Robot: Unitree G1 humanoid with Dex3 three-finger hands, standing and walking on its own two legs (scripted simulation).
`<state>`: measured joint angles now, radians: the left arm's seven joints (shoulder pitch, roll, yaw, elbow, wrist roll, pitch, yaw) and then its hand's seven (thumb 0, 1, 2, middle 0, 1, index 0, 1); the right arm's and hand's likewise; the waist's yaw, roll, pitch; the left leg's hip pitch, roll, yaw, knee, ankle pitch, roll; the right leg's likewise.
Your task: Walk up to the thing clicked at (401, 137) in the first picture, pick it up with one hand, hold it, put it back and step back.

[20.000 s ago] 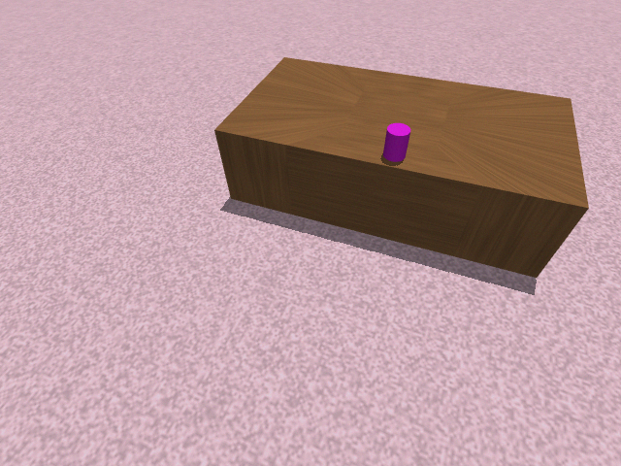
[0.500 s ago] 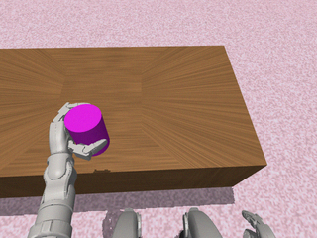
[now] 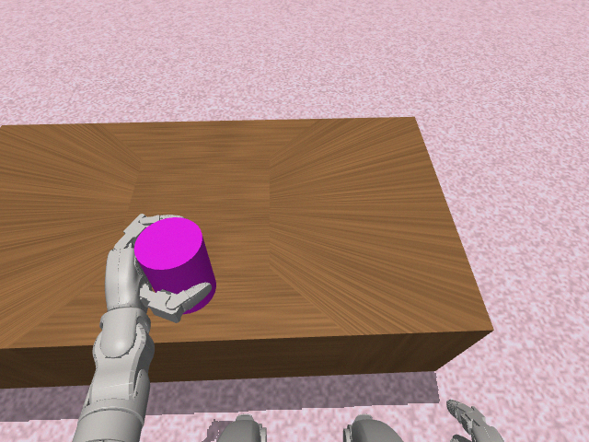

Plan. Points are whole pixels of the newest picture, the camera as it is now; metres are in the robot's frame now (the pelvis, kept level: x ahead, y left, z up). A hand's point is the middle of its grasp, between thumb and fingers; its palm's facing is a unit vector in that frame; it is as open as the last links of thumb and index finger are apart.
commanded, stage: lift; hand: left
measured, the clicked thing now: (179, 267) +0.35 +0.17 +0.03
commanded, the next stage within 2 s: hold in 0.28 s
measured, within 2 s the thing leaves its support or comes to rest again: neither
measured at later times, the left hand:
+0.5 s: hand (176, 261) +0.35 +0.17 +0.05, palm faces +0.15 -0.99 -0.03, open 11.5 cm
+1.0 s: hand (172, 270) +0.33 +0.17 +0.06, palm faces +0.15 -0.99 -0.02, open 11.5 cm
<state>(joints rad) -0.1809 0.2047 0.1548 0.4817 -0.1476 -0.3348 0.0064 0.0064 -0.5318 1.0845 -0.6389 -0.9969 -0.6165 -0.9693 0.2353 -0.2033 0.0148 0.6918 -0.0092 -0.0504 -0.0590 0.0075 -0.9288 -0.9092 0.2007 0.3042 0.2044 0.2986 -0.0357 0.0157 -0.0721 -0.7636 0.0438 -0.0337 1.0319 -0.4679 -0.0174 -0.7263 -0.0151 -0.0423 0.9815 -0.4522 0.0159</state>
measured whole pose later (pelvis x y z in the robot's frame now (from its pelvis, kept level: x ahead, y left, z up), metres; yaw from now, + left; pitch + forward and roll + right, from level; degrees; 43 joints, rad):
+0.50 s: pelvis +0.02 +0.00 +0.02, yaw +0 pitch +8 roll -2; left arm -0.12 0.18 0.14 0.43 -0.14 -0.32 0.01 0.01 -0.53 1.09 -0.64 -1.00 -0.62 -0.97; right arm 0.24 -0.21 0.00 0.69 -0.01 -0.04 -0.05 0.01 -0.92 -0.91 0.20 0.30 0.20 0.30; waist -0.03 0.01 -0.04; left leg -0.62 0.05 -0.03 0.92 -0.45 -0.02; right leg -0.58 -0.01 -0.04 0.87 -0.43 0.01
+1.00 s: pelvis +0.01 -0.01 +0.03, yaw +0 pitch +6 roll -1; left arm -0.06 0.17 0.14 0.39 -0.15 -0.31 0.00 0.01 -0.53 1.09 -0.64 -1.00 -0.62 -0.97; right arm 0.23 -0.21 0.00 0.69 -0.01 -0.05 -0.05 0.01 -0.93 -0.91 0.20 0.30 0.20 0.30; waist -0.02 0.02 -0.03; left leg -0.55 0.04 -0.02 0.86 -0.42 -0.02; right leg -0.52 -0.01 -0.04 0.82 -0.41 0.01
